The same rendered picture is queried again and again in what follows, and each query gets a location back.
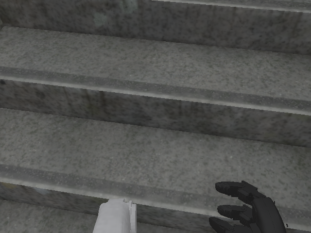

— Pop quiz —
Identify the left robot thigh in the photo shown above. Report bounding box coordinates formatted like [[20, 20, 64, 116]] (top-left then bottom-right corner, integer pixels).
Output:
[[92, 198, 137, 233]]

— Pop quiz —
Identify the robot right hand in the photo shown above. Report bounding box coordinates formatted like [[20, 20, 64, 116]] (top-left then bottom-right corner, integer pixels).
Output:
[[209, 181, 288, 233]]

